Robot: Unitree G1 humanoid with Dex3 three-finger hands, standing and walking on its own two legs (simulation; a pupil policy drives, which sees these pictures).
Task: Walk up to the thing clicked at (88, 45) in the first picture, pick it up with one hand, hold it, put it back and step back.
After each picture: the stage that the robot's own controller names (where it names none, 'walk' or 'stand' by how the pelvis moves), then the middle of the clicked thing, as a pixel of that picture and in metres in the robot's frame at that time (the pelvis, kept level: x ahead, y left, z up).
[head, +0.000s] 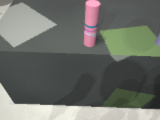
stand; (91, 25) +0.74 -0.07 +0.00
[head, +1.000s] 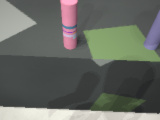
rise first; (69, 25) +0.66 +0.07 +0.03
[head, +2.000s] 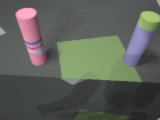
stand; (33, 40) +0.54 +0.19 +0.04
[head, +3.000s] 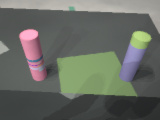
stand; (35, 57) +0.52 +0.20 +0.00
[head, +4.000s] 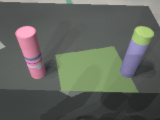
stand; (32, 55) +0.51 +0.20 +0.00
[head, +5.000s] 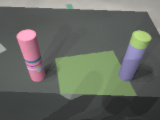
stand; (33, 58) +0.51 +0.20 +0.00
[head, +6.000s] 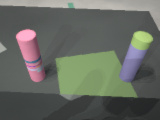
stand; (32, 58) +0.51 +0.20 +0.00
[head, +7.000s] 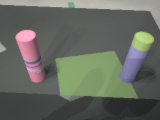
stand; (32, 59) +0.50 +0.20 +0.00
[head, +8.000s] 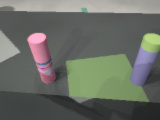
rise first; (43, 60) +0.50 +0.19 +0.00
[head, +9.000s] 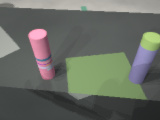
go down; (43, 56) +0.52 +0.19 +0.00
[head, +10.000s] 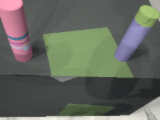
go down; (18, 34) +0.53 +0.17 +0.04
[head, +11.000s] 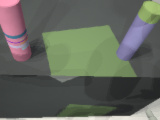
go down; (15, 32) +0.52 +0.18 +0.06
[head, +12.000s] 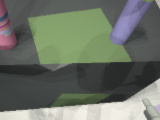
close in; out of the picture +0.53 +0.19 +0.10
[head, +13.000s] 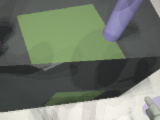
close; out of the picture +0.54 +0.22 +0.11
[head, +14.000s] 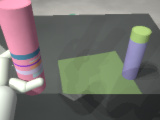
lift; (26, 53) +0.32 +0.14 +0.24
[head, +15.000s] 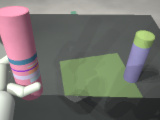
hold; (23, 58) +0.32 +0.15 +0.21
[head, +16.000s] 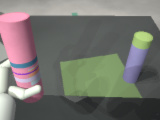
hold; (24, 62) +0.33 +0.15 +0.19
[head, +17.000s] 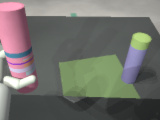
crouch; (19, 52) +0.35 +0.17 +0.21
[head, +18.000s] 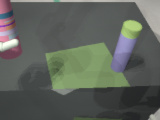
lower; (0, 17) +0.48 +0.19 +0.22
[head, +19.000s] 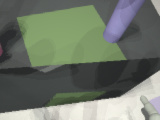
lower; out of the picture +0.52 +0.20 +0.10
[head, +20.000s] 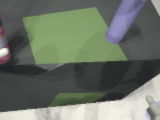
lower; out of the picture +0.50 +0.19 +0.10
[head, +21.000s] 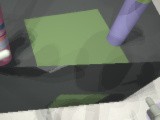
lower; out of the picture +0.49 +0.19 +0.10
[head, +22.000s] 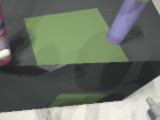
lower; out of the picture +0.49 +0.19 +0.10
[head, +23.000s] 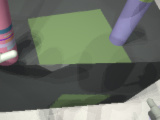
draw back; out of the picture +0.49 +0.18 +0.10
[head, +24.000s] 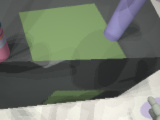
rise; out of the picture +0.48 +0.19 +0.10
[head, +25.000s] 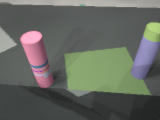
sink last; (39, 62) +0.45 +0.18 +0.05
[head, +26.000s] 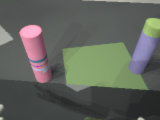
stand; (38, 57) +0.47 +0.18 +0.05
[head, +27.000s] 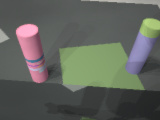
stand; (34, 57) +0.47 +0.18 +0.05
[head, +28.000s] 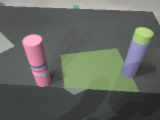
walk; (38, 63) +0.49 +0.18 +0.00
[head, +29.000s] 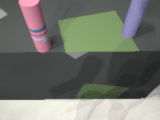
walk; (37, 27) +0.58 +0.18 +0.02
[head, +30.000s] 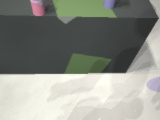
walk; out of the picture +0.85 +0.21 +0.02
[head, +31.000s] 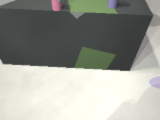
stand; out of the picture +1.11 +0.18 +0.02
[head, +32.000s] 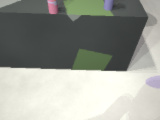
stand; out of the picture +1.11 +0.18 +0.00
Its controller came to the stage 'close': yes
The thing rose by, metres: 0.22
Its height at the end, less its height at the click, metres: +0.00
